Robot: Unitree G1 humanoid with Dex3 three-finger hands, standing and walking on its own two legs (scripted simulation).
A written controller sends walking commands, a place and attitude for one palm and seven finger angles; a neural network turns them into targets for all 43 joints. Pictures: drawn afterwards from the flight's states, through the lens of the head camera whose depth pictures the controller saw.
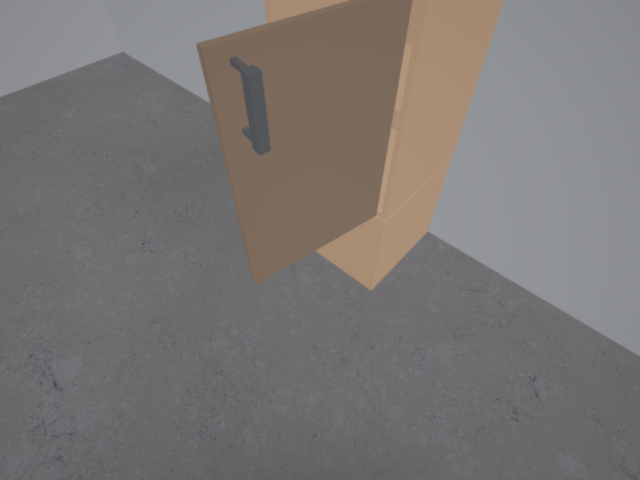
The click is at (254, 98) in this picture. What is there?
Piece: cupboard door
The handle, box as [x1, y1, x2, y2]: [230, 56, 270, 155]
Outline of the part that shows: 231,57 230,63 241,73 249,122 249,127 242,128 243,133 252,142 253,149 259,155 270,150 261,70 253,64 249,66 246,65 235,56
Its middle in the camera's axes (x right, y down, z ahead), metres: -0.11 -0.20 +0.60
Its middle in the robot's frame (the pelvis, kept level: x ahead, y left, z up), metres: +0.60 +0.14 +0.14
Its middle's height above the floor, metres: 0.93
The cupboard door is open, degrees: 78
